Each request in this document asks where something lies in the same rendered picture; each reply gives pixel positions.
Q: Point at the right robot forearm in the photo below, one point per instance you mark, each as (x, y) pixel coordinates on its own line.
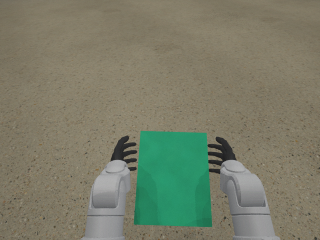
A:
(247, 202)

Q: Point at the left robot forearm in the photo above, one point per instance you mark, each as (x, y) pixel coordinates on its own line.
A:
(107, 203)

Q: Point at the robot left hand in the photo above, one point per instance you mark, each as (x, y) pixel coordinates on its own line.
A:
(118, 153)

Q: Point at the robot right hand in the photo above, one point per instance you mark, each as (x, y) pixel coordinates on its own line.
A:
(227, 153)

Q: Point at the carton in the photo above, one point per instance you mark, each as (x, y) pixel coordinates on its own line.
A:
(173, 183)

